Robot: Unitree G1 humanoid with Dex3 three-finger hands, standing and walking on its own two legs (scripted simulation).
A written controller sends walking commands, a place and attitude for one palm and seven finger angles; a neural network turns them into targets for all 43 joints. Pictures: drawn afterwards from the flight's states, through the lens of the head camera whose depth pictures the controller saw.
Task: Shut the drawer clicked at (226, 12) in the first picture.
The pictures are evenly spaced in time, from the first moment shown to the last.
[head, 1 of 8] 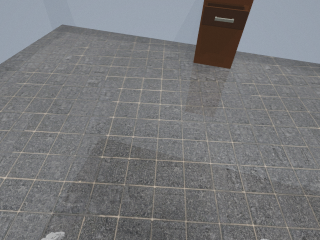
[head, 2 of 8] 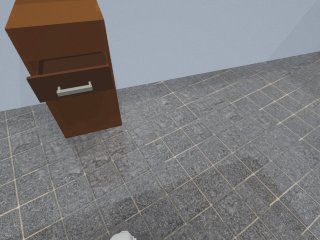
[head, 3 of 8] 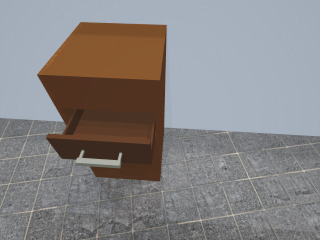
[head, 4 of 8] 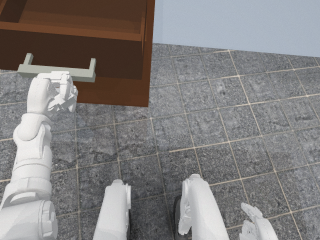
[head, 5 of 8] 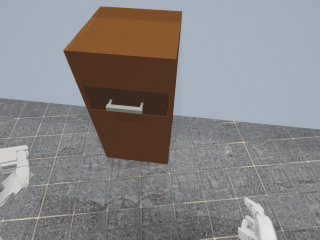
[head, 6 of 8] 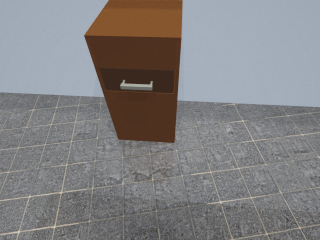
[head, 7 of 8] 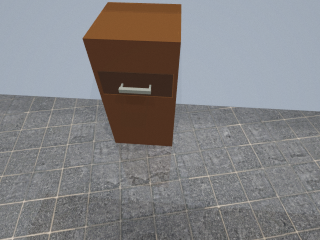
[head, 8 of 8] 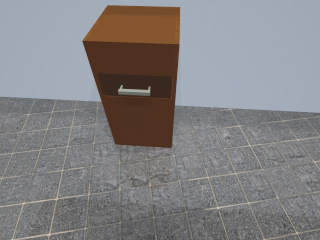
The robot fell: no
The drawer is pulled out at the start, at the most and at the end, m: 0.15 0.15 0.00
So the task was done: yes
